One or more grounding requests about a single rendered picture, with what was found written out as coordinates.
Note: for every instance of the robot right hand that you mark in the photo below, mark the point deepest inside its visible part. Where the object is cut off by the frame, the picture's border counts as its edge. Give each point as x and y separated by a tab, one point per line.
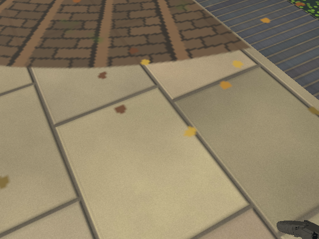
304	229

